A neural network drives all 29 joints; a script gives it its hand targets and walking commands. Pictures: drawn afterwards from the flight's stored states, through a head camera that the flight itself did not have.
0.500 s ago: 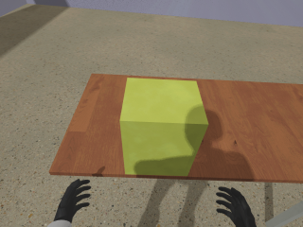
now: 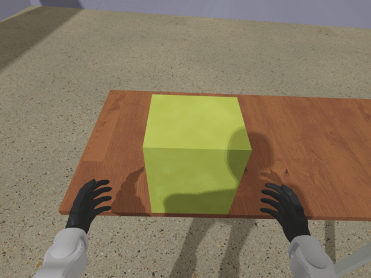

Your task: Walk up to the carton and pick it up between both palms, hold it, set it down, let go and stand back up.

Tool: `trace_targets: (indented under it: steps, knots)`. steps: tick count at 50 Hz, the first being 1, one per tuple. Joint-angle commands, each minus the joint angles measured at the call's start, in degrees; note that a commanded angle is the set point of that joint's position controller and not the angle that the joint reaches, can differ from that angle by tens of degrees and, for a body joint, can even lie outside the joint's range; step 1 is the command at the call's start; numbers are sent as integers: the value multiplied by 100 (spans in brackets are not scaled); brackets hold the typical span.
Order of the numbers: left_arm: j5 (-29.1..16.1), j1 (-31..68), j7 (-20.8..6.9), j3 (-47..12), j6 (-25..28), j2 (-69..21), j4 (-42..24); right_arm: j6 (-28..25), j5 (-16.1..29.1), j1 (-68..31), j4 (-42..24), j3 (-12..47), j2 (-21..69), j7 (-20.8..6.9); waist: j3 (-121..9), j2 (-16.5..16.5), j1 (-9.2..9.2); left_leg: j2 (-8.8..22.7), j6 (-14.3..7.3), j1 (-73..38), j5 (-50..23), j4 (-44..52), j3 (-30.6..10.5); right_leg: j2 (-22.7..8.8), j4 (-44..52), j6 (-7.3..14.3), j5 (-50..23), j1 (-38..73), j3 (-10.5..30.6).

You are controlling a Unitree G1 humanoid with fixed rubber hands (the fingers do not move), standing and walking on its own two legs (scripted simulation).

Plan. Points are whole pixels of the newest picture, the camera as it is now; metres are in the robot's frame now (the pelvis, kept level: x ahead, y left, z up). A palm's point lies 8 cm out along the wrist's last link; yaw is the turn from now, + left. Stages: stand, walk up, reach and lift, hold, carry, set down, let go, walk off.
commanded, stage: reach and lift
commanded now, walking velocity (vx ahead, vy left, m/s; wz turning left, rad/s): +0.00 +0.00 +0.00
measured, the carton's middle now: (192, 157) +0.40 +0.01 +0.06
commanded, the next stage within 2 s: none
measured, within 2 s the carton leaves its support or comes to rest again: neither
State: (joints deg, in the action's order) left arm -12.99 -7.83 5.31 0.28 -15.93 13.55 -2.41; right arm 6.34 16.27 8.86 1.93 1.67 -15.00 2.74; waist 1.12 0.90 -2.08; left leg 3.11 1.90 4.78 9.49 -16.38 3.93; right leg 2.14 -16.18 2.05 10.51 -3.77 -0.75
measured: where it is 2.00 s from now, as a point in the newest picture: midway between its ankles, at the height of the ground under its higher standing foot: outside the picture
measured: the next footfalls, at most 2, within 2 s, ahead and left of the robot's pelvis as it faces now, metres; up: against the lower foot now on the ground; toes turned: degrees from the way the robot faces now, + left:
none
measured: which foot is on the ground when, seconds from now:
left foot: down 0.00-1.00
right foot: down 0.00-1.00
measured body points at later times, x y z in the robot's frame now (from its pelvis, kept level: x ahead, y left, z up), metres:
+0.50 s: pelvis -0.02 +0.00 +0.00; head +0.00 +0.01 +0.45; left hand +0.31 +0.22 +0.10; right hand +0.34 -0.20 +0.10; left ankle -0.01 +0.14 -0.75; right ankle -0.02 -0.09 -0.75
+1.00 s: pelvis -0.02 +0.01 +0.00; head -0.01 +0.01 +0.45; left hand +0.38 +0.23 +0.15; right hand +0.41 -0.19 +0.16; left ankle -0.01 +0.14 -0.75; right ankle -0.02 -0.09 -0.75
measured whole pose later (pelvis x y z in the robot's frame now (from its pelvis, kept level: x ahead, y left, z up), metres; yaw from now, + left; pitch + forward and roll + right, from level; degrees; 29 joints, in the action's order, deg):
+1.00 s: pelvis -0.02 +0.01 +0.00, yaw +0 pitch +5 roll +0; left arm -16.8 37.0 6.5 4.7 -36.5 20.4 18.4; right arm 24.2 22.4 -44.7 35.3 0.9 -21.9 3.4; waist -3.6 0.7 -0.6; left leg 2.5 1.1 15.6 7.4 -18.4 2.3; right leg 2.0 -17.5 1.7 8.0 -14.2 -0.8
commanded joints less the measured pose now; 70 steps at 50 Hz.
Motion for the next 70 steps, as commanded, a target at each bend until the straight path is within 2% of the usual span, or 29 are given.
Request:
trace_targets:
  steps: [1,7,14,22,31,42,57,70]
  knots:
    - [-19,1659,18,487,-56,683,-1592,-122,122,-1635,-1308,-435,-924,61,-1262,-40,21,-258,-23,-502,-1208,51,-46,-14,130,-441,-1889,107,223]
    - [13,2144,-81,736,-572,702,-1564,179,316,-2369,-1100,-403,-1094,163,-1519,-60,31,-308,-10,-703,-1558,6,-79,-4,113,-460,-2348,258,225]
    - [-23,2969,-78,856,-1076,771,-1457,545,428,-3412,-735,-456,-1261,202,-1674,-32,97,-300,-15,-794,-1400,44,-111,28,143,-445,-2168,137,186]
    - [-126,4194,60,926,-1554,990,-1248,945,510,-4782,-241,-551,-1488,190,-2171,-66,128,-296,-115,-723,-1321,-9,-137,71,11,-444,-2092,49,140]
    - [-150,5387,122,1002,-1891,1257,-611,1305,566,-6162,585,-598,-1692,152,-2725,-75,135,-306,-244,-580,-1347,-104,-196,66,-84,-439,-2074,26,125]
    - [-277,6770,123,896,-1796,1592,393,1440,595,-7676,1683,-554,-1837,81,-3273,-136,157,-287,-304,-430,-1393,-250,-263,58,-123,-396,-1923,-210,59]
    - [-514,8372,127,650,-1492,1957,1706,1419,652,-9344,2991,-391,-2070,71,-4185,-184,121,-308,-256,-483,-2077,-538,-331,100,-199,-416,-2386,-494,-15]
    - [-727,9522,136,326,-1086,2085,3218,1366,780,-10370,4271,-59,-2116,52,-4435,-115,72,-313,-211,-340,-2232,-644,-381,70,-195,-495,-2593,-648,-74]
